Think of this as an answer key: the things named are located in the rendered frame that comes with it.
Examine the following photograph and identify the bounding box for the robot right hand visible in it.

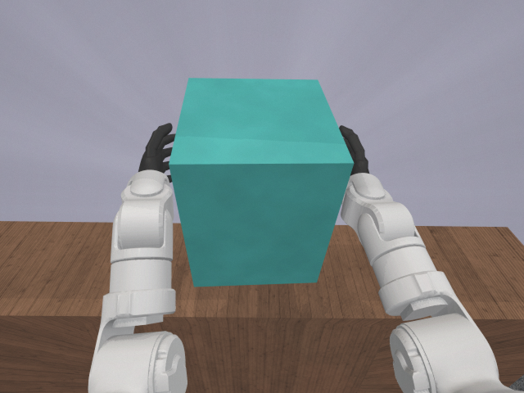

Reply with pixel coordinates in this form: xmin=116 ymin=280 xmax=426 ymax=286
xmin=339 ymin=125 xmax=369 ymax=175

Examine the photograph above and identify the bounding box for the right robot upper arm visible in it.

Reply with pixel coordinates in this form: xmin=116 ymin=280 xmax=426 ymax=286
xmin=390 ymin=313 xmax=524 ymax=393

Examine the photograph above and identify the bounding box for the pedestal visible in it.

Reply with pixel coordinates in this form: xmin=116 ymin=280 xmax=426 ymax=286
xmin=0 ymin=221 xmax=524 ymax=393

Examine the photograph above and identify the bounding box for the carton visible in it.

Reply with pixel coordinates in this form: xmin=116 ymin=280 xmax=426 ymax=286
xmin=169 ymin=78 xmax=354 ymax=287

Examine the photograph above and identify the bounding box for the left robot upper arm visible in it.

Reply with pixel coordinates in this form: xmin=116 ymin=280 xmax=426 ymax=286
xmin=89 ymin=331 xmax=187 ymax=393

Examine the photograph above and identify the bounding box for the robot right forearm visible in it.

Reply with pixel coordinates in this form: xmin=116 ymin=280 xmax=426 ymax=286
xmin=341 ymin=173 xmax=499 ymax=377

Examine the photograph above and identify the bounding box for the robot left hand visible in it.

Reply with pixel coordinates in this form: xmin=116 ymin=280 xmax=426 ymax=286
xmin=138 ymin=123 xmax=176 ymax=183

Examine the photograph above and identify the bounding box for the robot left forearm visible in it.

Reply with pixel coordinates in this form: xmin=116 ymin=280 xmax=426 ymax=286
xmin=88 ymin=169 xmax=175 ymax=393

